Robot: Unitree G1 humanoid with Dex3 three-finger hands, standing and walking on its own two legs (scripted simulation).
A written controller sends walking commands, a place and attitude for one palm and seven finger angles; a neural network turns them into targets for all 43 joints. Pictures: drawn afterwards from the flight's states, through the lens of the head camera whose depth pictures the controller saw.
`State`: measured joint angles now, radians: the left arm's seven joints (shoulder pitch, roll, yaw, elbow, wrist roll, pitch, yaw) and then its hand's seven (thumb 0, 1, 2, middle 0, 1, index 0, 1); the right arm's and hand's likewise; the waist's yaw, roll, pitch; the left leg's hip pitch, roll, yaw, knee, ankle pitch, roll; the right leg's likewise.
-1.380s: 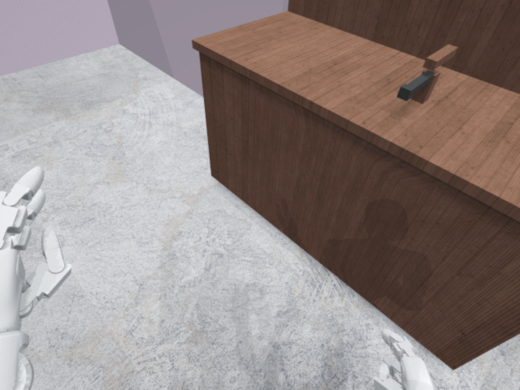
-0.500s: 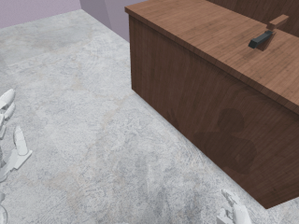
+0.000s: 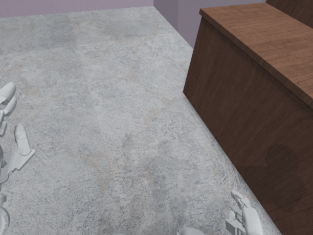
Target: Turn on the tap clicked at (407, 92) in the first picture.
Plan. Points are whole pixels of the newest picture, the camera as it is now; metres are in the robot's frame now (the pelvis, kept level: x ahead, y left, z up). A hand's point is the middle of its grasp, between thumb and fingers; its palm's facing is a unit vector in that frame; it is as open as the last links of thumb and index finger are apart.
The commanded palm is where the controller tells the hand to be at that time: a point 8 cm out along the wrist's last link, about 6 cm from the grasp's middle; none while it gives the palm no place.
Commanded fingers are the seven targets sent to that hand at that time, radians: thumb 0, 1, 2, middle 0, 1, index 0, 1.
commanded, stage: walk around to get in front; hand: left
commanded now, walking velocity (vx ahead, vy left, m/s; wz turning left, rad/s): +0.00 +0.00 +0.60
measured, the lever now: out of the picture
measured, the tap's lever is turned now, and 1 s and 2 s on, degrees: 0 0 0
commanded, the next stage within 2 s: none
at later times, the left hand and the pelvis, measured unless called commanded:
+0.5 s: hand out of the picture +0.08 +0.25 +0.18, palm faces +0.61 -0.67 -0.42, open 7.4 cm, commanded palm +0.01 +0.28 +0.19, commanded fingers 0.00 0.90 0.90 -0.20 -0.30 -0.20 -0.30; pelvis -0.06 -0.04 +0.01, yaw +18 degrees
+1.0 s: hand out of the picture -0.09 +0.26 +0.18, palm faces +0.79 -0.39 -0.47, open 7.4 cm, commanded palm -0.14 +0.26 +0.19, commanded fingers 0.00 0.90 0.90 -0.20 -0.30 -0.20 -0.30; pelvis -0.11 -0.06 +0.00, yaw +34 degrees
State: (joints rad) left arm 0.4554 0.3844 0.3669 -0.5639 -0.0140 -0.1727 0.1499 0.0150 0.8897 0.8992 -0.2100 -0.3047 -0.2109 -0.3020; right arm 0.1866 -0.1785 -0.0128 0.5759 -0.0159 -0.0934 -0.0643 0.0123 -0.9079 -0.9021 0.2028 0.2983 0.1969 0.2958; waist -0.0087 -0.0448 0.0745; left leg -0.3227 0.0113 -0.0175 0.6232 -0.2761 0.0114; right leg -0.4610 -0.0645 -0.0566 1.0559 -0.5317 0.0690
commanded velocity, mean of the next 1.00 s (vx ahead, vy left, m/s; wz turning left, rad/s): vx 0.07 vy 0.00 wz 0.60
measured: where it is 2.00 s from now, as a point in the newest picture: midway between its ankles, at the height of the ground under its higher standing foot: outside the picture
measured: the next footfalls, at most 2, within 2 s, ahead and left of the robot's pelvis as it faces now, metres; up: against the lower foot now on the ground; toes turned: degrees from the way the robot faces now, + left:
right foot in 0.24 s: +0.01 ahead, -0.13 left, +0.00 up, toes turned +5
left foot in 0.60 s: -0.09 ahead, +0.11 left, +0.00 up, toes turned +26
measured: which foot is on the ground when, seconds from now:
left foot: down 0.00-0.24, up 0.26-0.58, down 0.60-0.98, up 1.00-1.00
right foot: up 0.00-0.22, down 0.24-0.62, up 0.64-0.96, down 0.98-1.00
